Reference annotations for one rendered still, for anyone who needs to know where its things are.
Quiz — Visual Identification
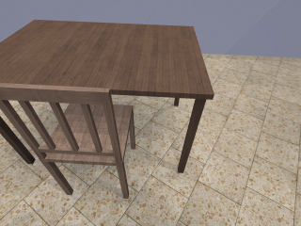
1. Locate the chair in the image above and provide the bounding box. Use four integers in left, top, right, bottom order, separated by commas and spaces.
0, 83, 135, 199

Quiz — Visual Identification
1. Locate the table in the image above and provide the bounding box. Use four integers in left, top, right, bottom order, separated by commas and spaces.
0, 20, 214, 173

